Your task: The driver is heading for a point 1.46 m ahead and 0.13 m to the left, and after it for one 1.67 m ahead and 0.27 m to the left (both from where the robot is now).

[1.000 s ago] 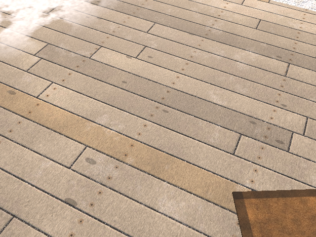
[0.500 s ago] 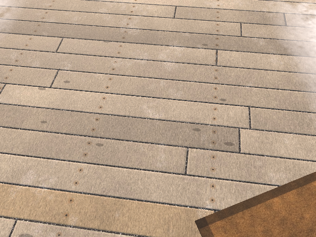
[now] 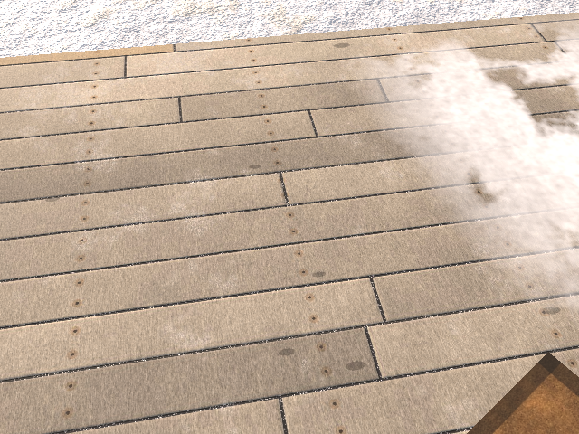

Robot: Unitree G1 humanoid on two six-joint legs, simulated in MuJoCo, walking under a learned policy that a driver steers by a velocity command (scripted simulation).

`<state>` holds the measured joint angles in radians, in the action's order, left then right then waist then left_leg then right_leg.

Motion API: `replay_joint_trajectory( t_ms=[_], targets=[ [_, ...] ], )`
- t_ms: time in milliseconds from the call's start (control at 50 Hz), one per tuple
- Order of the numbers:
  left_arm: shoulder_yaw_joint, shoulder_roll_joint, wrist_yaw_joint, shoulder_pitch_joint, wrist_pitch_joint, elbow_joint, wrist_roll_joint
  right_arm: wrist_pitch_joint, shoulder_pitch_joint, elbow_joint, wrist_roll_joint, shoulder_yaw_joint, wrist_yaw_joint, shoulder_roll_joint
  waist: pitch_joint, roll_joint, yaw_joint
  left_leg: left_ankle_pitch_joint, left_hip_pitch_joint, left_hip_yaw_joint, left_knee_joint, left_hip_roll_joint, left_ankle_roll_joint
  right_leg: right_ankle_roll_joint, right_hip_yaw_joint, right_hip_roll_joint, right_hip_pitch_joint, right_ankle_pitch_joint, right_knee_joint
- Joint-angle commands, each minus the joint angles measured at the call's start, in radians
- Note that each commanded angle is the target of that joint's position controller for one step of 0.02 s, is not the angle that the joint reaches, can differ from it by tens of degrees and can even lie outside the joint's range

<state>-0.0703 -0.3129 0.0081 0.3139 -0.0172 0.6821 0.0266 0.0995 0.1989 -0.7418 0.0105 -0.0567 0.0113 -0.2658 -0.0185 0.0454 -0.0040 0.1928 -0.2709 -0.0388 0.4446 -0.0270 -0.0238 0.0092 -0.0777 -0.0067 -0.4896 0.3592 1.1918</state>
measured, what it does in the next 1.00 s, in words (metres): walks ahead: right foot, then left foot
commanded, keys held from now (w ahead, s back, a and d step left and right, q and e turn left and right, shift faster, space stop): w+e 0.16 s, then w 0.40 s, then w+q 0.44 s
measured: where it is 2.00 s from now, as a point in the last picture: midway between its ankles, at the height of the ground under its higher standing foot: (295, 235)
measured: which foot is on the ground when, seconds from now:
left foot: down 0.00-0.34, up 0.36-0.86, down 0.88-1.00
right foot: up 0.00-0.32, down 0.34-0.90, up 0.92-1.00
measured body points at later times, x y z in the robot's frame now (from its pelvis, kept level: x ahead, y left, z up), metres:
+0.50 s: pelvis +0.27 -0.08 +0.00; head +0.30 -0.09 +0.45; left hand +0.47 +0.15 -0.09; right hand +0.29 -0.37 -0.13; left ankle +0.21 +0.09 -0.65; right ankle +0.30 -0.17 -0.74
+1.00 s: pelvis +0.56 -0.06 -0.01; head +0.60 -0.06 +0.44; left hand +0.66 +0.22 -0.13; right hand +0.70 -0.34 -0.11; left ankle +0.64 +0.01 -0.74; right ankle +0.41 -0.20 -0.64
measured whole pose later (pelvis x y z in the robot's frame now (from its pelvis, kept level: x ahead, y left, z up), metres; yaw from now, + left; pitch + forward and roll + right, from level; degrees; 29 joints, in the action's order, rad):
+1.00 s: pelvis +0.56 -0.06 -0.01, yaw -1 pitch +2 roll +0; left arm -0.05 -0.30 0.00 0.27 -0.09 0.77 0.01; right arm 0.06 0.17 -0.73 -0.02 -0.06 0.04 -0.30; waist -0.05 0.01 0.00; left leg 0.17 -0.43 0.00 0.56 -0.08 -0.08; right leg 0.00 -0.03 -0.01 -0.32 0.41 1.19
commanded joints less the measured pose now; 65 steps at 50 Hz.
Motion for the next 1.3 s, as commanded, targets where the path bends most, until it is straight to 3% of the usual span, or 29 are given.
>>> replay_joint_trajectory(
  t_ms=[20, 80, 180, 260, 300, 340, 360, 380, 400, 420, 460, 480, 520, 560, 580, 680, 780, 840, 880, 900, 920, 940, 960, 980, 1000, 1040, 1080, 1180, 1300],
  targets=[
    [-0.021, -0.057, -0.005, -0.033, -0.006, -0.095, 0.002, 0.014, 0.019, 0.026, -0.004, -0.028, -0.005, -0.104, 0.007, -0.151, -0.019, -0.065, 0.166, 0.24, -0.262, 0.261, -0.146, -0.006, -0.034, -0.096, -0.214, -0.075, -0.015],
    [-0.012, -0.041, -0.011, -0.09, -0.001, -0.126, -0.004, 0.016, 0.025, 0.001, -0.007, -0.039, -0.008, -0.143, -0.016, -0.124, -0.02, -0.199, 0.188, 0.15, -0.285, 0.288, -0.174, -0.028, -0.028, -0.108, -0.268, -0.156, -0.143],
    [0.007, -0.003, -0.04, -0.233, -0.02, -0.157, -0.005, 0.0, 0.067, -0.037, -0.015, -0.043, -0.014, -0.185, -0.037, -0.101, -0.074, -0.269, 0.217, -0.011, -0.289, 0.263, -0.136, -0.007, 0.05, -0.087, -0.192, -0.374, -0.428],
    [0.01, -0.007, -0.058, -0.316, -0.027, -0.195, -0.002, -0.018, 0.135, -0.083, -0.037, -0.048, -0.006, -0.214, -0.074, -0.098, -0.08, -0.355, 0.307, -0.035, -0.271, 0.305, -0.132, 0.039, 0.085, -0.051, -0.151, -0.299, -0.564],
    [-0.006, -0.043, -0.059, -0.284, -0.027, -0.197, -0.012, -0.029, 0.135, -0.093, -0.047, -0.054, -0.008, -0.244, -0.035, -0.125, -0.034, -0.658, 0.354, -0.061, -0.169, 0.315, -0.116, 0.078, 0.127, 0.001, -0.046, -0.207, -0.605],
    [-0.051, -0.119, -0.048, -0.042, -0.021, -0.131, -0.016, -0.039, 0.124, -0.099, -0.047, -0.046, -0.017, -0.244, 0.112, -0.121, 0.114, -0.855, 0.277, -0.129, 0.139, 0.268, -0.072, 0.134, 0.163, 0.07, 0.326, -0.271, -0.694],
    [-0.075, -0.189, -0.03, 0.125, -0.01, -0.095, -0.017, -0.033, 0.13, -0.076, -0.019, -0.024, -0.02, -0.196, 0.231, -0.037, 0.177, -0.532, 0.024, -0.135, 0.432, 0.23, -0.034, 0.183, -0.03, -0.071, 0.658, -0.327, -0.643],
    [-0.079, -0.276, -0.026, 0.112, -0.014, -0.09, -0.011, -0.013, 0.247, -0.043, 0.0, 0.021, -0.004, -0.067, 0.371, 0.218, 0.062, 0.353, -0.348, -0.062, 0.78, 0.043, 0.02, 0.358, -0.571, -0.338, 0.926, -0.13, -0.744],
    [-0.054, -0.178, -0.03, 0.131, -0.024, -0.105, -0.014, 0.009, 0.161, -0.062, -0.034, -0.003, 0.006, -0.169, 0.42, 0.098, 0.133, 0.397, -0.43, 0.115, 0.895, 0.052, 0.01, 0.357, -0.67, -0.365, 0.911, -0.061, -0.84],
    [-0.04, -0.148, -0.034, 0.082, -0.034, -0.091, -0.019, 0.018, 0.055, -0.017, -0.065, -0.013, 0.01, -0.198, 0.252, 0.079, 0.132, 0.319, -0.505, 0.105, 0.903, 0.09, 0.0, 0.312, -0.501, -0.326, 0.792, -0.147, -0.86],
    [-0.023, -0.1, -0.036, -0.027, -0.044, -0.083, -0.021, 0.022, 0.011, -0.016, -0.029, -0.009, -0.002, -0.165, 0.103, -0.021, 0.056, 0.172, -0.449, 0.088, 0.769, 0.156, 0.0, 0.257, -0.29, -0.241, 0.537, -0.359, -0.897],
    [-0.019, -0.091, -0.035, -0.057, -0.051, -0.089, -0.033, 0.012, 0.049, -0.022, -0.03, -0.011, 0.0, -0.165, 0.098, 0.029, 0.017, 0.133, -0.375, 0.104, 0.745, 0.176, 0.009, 0.27, -0.27, -0.237, 0.445, -0.403, -0.929],
    [-0.013, -0.064, -0.037, -0.075, -0.067, -0.078, -0.025, -0.011, 0.088, -0.043, -0.025, -0.008, 0.001, -0.141, 0.075, 0.014, -0.011, 0.107, -0.322, 0.102, 0.689, 0.184, 0.028, 0.271, -0.199, -0.209, 0.367, -0.454, -0.984],
    [-0.018, -0.081, -0.03, -0.079, -0.075, -0.058, -0.024, -0.03, 0.055, -0.038, -0.014, -0.005, -0.005, -0.115, 0.039, -0.019, -0.021, 0.028, -0.362, 0.091, 0.622, 0.183, 0.047, 0.262, -0.143, -0.193, 0.334, -0.414, -1.034],
    [-0.024, -0.111, -0.026, -0.071, -0.078, -0.044, -0.029, -0.032, 0.03, -0.025, -0.016, 0.003, -0.004, -0.1, 0.019, 0.018, -0.019, -0.02, -0.382, 0.096, 0.56, 0.189, 0.061, 0.276, -0.124, -0.218, 0.317, -0.443, -1.048],
    [-0.026, -0.121, -0.013, -0.021, -0.081, 0.01, -0.032, -0.021, -0.122, 0.003, -0.027, 0.016, 0.018, -0.08, -0.038, -0.008, 0.052, -0.308, -0.347, 0.065, 0.253, 0.145, 0.046, 0.198, 0.049, -0.172, 0.335, -0.385, -1.08],
    [-0.037, -0.138, -0.008, 0.028, -0.067, 0.071, -0.019, -0.02, -0.213, 0.061, -0.034, 0.015, 0.042, -0.088, -0.065, -0.002, 0.08, -0.257, -0.411, 0.075, 0.144, 0.112, -0.007, 0.167, 0.093, -0.243, 0.524, -0.415, -1.035],
    [-0.045, -0.161, 0.005, 0.004, -0.045, 0.076, -0.015, -0.022, -0.175, 0.078, -0.025, 0.002, 0.056, -0.113, -0.018, 0.024, 0.04, -0.104, -0.335, 0.01, 0.129, 0.056, -0.056, 0.128, 0.135, -0.255, 0.606, -0.763, -0.895],
    [-0.042, -0.163, 0.022, -0.017, -0.025, 0.064, -0.02, -0.03, 0.04, 0.032, -0.025, -0.042, 0.048, -0.185, 0.121, 0.02, -0.076, -0.092, -0.029, -0.051, 0.098, -0.035, -0.105, 0.073, 0.208, -0.196, 0.551, -1.026, -0.575],
    [-0.025, -0.133, 0.032, 0.011, -0.027, 0.039, -0.038, -0.037, 0.199, 0.009, -0.028, -0.072, 0.033, -0.268, 0.234, -0.087, -0.131, -0.134, 0.282, 0.172, 0.099, 0.097, -0.173, 0.029, 0.222, -0.152, 0.315, -0.759, -0.265],
    [0.016, -0.011, 0.012, 0.101, -0.055, 0.008, -0.049, -0.038, 0.197, 0.027, -0.044, -0.084, 0.03, -0.328, 0.345, -0.353, -0.052, 0.077, 0.622, 0.751, -0.03, 0.343, -0.388, -0.055, 0.161, 0.084, -0.134, 0.082, 0.134],
    [0.003, -0.095, -0.006, 0.048, -0.094, 0.015, -0.026, -0.035, 0.213, 0.036, -0.04, -0.057, 0.032, -0.246, 0.408, -0.215, -0.106, 0.197, 0.677, 0.859, -0.132, 0.349, -0.359, -0.021, -0.051, 0.048, -0.247, 0.181, 0.205],
    [-0.004, -0.127, -0.018, -0.054, -0.114, -0.019, 0.011, -0.033, 0.19, 0.039, -0.028, -0.047, 0.027, -0.205, 0.277, -0.166, -0.118, 0.167, 0.583, 0.704, -0.139, 0.318, -0.31, 0.0, -0.043, 0.004, -0.3, 0.119, 0.196],
    [0.001, -0.111, -0.014, -0.109, -0.123, -0.035, 0.0, -0.03, 0.132, 0.046, -0.024, -0.043, 0.026, -0.197, 0.155, -0.05, -0.084, 0.057, 0.421, 0.584, -0.153, 0.276, -0.275, 0.01, -0.023, -0.04, -0.29, 0.046, 0.102],
    [-0.004, -0.118, -0.004, -0.127, -0.125, -0.041, -0.029, -0.025, 0.094, 0.057, -0.022, -0.039, 0.023, -0.177, 0.117, -0.049, -0.056, -0.133, 0.313, 0.511, -0.144, 0.252, -0.27, 0.003, -0.022, -0.069, -0.237, 0.011, 0.011],
    [-0.011, -0.111, 0.001, -0.104, -0.102, -0.036, -0.044, -0.03, 0.035, 0.082, -0.015, -0.027, 0.017, -0.139, 0.081, -0.059, -0.002, -0.175, 0.175, 0.444, -0.203, 0.188, -0.253, -0.009, -0.022, -0.093, -0.138, -0.042, -0.067],
    [-0.004, -0.087, 0.003, -0.071, -0.081, -0.038, -0.04, -0.027, 0.03, 0.088, -0.019, -0.037, 0.007, -0.169, 0.062, -0.112, 0.02, -0.264, 0.089, 0.409, -0.222, 0.196, -0.289, -0.05, -0.004, -0.092, -0.122, -0.043, -0.142],
    [0.016, -0.034, -0.001, -0.251, -0.084, -0.077, -0.041, -0.04, 0.093, 0.067, -0.032, -0.048, -0.021, -0.197, 0.023, -0.11, -0.043, -0.185, -0.001, 0.305, -0.214, 0.109, -0.21, -0.088, 0.02, -0.035, -0.055, -0.36, -0.509],
    [-0.001, -0.08, -0.025, -0.337, -0.109, -0.1, -0.018, -0.061, 0.16, 0.044, -0.038, -0.05, -0.031, -0.189, 0.023, -0.147, -0.062, -0.075, 0.105, 0.444, -0.104, 0.15, -0.172, -0.057, -0.018, 0.013, 0.034, -0.364, -0.703]
  ],
)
